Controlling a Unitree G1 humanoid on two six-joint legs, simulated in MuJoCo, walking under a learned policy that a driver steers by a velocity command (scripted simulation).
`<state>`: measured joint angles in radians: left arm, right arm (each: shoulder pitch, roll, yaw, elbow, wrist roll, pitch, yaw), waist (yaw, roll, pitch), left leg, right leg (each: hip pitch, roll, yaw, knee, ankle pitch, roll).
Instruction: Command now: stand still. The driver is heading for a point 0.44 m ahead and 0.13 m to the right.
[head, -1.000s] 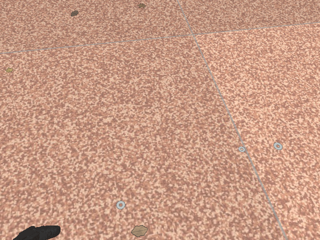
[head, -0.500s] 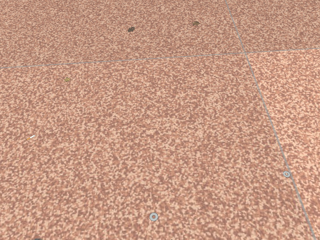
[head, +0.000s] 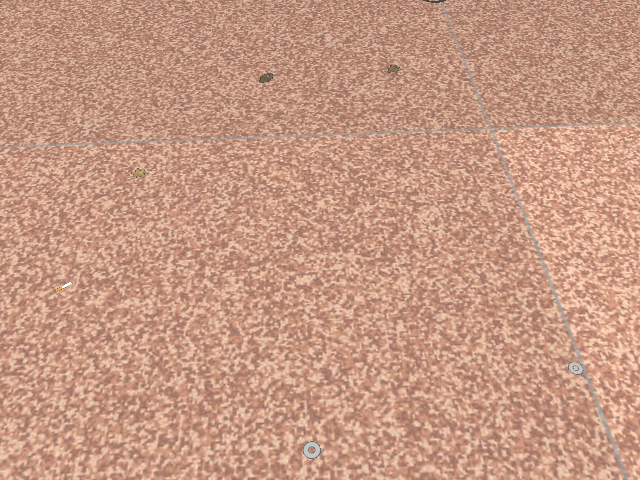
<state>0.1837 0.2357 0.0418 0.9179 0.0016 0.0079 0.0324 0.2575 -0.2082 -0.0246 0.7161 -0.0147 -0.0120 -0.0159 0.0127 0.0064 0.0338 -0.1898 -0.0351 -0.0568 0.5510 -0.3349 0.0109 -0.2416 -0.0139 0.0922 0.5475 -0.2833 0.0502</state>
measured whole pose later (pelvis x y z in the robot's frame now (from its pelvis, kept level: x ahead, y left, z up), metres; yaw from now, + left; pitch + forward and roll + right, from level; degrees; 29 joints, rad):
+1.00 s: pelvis +0.42 -0.04 +0.00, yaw -1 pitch +1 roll +1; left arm 0.26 0.27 0.04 0.89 -0.02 -0.06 0.02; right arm 0.16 -0.25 -0.03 0.83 -0.01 -0.10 0.03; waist 0.00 -0.02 0.08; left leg -0.33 -0.06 0.10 0.40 -0.09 0.09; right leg -0.45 -0.03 0.08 1.23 -0.42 0.02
